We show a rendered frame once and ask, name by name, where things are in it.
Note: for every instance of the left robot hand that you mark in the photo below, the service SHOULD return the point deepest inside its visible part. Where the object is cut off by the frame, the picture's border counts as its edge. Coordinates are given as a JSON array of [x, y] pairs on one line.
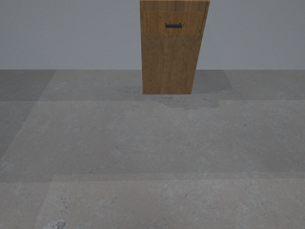
[[56, 224]]

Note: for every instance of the cabinet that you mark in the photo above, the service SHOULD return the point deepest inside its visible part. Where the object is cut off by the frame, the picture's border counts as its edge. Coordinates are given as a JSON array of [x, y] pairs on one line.
[[169, 60]]

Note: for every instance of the drawer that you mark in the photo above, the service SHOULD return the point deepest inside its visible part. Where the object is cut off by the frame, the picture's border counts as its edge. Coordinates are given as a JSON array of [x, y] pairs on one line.
[[154, 22]]

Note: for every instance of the handle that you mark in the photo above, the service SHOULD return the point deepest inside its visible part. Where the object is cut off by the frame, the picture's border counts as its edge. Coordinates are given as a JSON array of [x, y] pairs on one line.
[[173, 26]]

